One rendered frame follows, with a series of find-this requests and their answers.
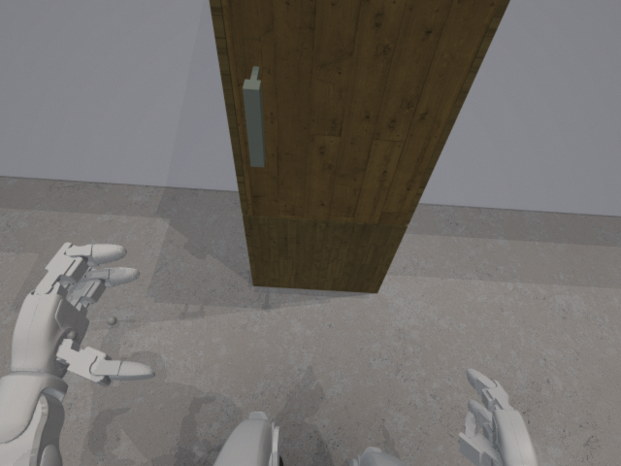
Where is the robot left shin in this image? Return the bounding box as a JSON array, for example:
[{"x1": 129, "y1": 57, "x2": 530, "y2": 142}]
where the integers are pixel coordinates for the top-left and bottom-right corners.
[{"x1": 248, "y1": 412, "x2": 268, "y2": 420}]

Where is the cupboard door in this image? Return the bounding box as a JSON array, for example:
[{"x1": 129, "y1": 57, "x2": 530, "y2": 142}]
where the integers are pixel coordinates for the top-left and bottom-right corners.
[{"x1": 221, "y1": 0, "x2": 501, "y2": 225}]

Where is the robot left thigh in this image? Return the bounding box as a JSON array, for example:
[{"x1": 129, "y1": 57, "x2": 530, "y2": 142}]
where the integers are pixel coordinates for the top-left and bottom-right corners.
[{"x1": 213, "y1": 418, "x2": 280, "y2": 466}]

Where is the robot right hand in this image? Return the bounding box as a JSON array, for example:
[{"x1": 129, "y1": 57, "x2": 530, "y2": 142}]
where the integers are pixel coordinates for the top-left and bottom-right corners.
[{"x1": 459, "y1": 368, "x2": 539, "y2": 466}]

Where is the handle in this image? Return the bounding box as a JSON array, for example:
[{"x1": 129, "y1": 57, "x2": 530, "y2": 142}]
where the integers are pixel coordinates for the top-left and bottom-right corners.
[{"x1": 243, "y1": 66, "x2": 266, "y2": 167}]

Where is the robot left hand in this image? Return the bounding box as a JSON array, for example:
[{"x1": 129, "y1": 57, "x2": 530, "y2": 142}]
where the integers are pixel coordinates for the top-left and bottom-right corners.
[{"x1": 11, "y1": 243, "x2": 155, "y2": 387}]

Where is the robot left forearm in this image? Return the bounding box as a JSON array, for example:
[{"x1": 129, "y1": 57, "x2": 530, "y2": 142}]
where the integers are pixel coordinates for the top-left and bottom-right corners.
[{"x1": 0, "y1": 372, "x2": 68, "y2": 466}]

